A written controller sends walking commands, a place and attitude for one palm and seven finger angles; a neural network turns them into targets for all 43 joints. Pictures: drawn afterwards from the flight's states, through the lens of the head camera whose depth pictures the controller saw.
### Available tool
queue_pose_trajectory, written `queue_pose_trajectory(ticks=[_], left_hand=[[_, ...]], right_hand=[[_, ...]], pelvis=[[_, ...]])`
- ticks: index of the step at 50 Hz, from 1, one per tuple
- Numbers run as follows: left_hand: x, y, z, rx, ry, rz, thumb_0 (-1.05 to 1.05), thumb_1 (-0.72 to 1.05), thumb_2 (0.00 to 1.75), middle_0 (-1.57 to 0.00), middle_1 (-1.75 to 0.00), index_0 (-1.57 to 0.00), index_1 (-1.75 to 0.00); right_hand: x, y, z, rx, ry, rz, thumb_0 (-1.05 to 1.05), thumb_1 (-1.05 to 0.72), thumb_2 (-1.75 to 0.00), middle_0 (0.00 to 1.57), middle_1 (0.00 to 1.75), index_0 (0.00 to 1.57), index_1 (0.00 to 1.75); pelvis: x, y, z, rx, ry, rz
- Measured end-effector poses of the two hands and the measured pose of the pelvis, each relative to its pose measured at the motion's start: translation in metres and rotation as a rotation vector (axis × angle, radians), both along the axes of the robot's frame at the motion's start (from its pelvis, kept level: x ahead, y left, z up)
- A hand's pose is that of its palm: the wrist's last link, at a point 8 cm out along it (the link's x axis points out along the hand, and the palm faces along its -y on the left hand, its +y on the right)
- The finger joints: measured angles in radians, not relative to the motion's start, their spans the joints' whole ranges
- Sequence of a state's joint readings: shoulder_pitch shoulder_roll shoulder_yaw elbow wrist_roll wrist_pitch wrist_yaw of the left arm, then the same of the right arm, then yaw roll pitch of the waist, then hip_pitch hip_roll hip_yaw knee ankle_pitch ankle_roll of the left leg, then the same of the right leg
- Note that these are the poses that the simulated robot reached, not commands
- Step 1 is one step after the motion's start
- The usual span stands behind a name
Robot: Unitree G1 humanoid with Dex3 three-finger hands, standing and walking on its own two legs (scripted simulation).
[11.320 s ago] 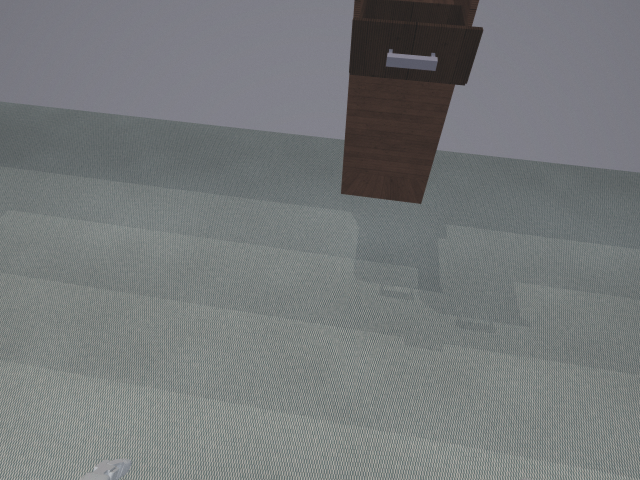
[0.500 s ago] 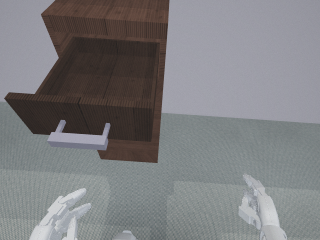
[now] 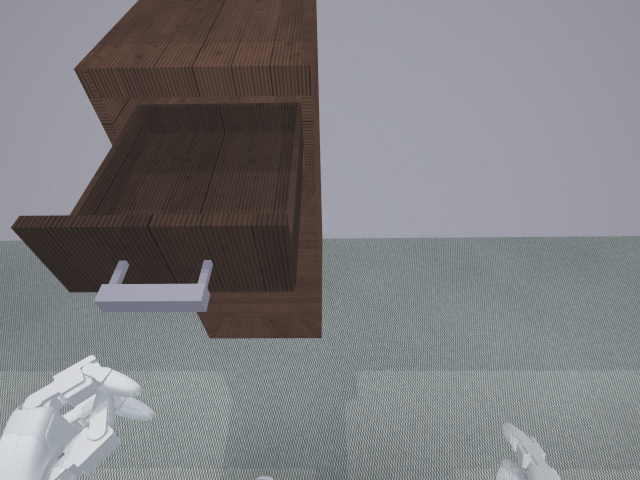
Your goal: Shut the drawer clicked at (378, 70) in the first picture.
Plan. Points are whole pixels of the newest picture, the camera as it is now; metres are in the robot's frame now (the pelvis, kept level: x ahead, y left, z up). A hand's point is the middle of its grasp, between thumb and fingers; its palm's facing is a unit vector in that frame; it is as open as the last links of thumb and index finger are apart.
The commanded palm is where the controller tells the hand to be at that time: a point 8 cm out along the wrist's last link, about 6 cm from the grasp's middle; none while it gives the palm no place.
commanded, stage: raise the hand and make a fist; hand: left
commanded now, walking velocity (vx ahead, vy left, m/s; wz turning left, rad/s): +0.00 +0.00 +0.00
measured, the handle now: (159, 282) +0.34 +0.23 +0.07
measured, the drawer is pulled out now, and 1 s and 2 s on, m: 0.30 0.30 0.30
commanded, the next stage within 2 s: bring the fist close to the handle in 1.02 s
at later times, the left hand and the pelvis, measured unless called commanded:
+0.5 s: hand (95, 429) +0.15 +0.20 +0.14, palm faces +0.02 -1.00 -0.05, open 3.2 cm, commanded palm +0.10 +0.24 +0.16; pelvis +0.00 +0.04 +0.01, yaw +1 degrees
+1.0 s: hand (117, 418) +0.15 +0.17 +0.17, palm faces +0.07 -0.99 -0.12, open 3.3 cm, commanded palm +0.10 +0.23 +0.17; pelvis +0.00 +0.00 +0.02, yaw +1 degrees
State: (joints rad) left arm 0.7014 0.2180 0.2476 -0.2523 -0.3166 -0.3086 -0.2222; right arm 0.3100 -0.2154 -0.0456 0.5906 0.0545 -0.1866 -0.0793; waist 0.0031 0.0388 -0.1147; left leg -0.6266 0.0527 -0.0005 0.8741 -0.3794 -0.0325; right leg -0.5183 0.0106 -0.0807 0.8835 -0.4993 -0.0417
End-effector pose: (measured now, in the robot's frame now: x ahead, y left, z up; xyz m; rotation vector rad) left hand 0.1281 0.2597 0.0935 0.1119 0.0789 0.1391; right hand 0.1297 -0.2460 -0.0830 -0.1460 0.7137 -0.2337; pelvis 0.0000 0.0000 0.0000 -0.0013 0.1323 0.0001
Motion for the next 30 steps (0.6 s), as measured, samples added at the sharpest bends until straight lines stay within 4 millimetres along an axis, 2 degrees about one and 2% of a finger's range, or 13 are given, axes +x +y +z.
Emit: queue_pose_trajectory(ticks=[4,7,14,18,24,30], left_hand=[[-0.012,-0.005,-0.004,-0.045,0.006,-0.060,0.01,0.90,0.90,-0.99,-1.16,-0.99,-1.16],[-0.010,-0.011,-0.005,-0.071,-0.006,-0.109,0.02,0.90,0.90,-1.05,-1.22,-1.05,-1.22],[0.006,-0.007,0.027,-0.050,-0.137,-0.114,0.02,0.90,0.90,-1.19,-1.37,-1.19,-1.38],[0.007,-0.001,0.036,-0.053,-0.125,-0.095,0.02,0.90,0.90,-1.27,-1.46,-1.27,-1.46],[-0.002,-0.009,0.047,-0.062,-0.082,-0.115,0.02,0.90,0.90,-1.35,-1.55,-1.35,-1.55],[-0.010,-0.022,0.073,-0.042,-0.159,-0.122,0.02,0.90,0.90,-1.39,-1.59,-1.39,-1.59]], right_hand=[[0.013,0.002,0.010,-0.041,-0.049,0.044,0.02,-0.91,-0.90,0.20,0.29,0.20,0.30],[0.028,0.012,0.021,-0.055,-0.114,0.074,0.02,-0.91,-0.90,0.20,0.29,0.20,0.30],[0.062,0.053,0.050,-0.003,-0.267,0.145,0.02,-0.91,-0.90,0.20,0.29,0.20,0.30],[0.075,0.077,0.061,0.040,-0.316,0.192,0.02,-0.90,-0.90,0.20,0.29,0.21,0.30],[0.082,0.100,0.070,0.064,-0.347,0.267,0.01,-0.90,-0.90,0.20,0.30,0.21,0.30],[0.074,0.102,0.067,0.073,-0.338,0.302,0.01,-0.90,-0.90,0.20,0.30,0.21,0.30]], pelvis=[[-0.003,0.010,0.001,-0.012,0.000,0.012],[-0.004,0.017,0.002,-0.019,-0.008,0.015],[-0.002,0.027,0.006,-0.026,-0.038,0.015],[0.001,0.032,0.010,-0.029,-0.060,0.014],[0.001,0.038,0.013,-0.032,-0.086,0.021],[-0.002,0.039,0.014,-0.032,-0.104,0.027]])
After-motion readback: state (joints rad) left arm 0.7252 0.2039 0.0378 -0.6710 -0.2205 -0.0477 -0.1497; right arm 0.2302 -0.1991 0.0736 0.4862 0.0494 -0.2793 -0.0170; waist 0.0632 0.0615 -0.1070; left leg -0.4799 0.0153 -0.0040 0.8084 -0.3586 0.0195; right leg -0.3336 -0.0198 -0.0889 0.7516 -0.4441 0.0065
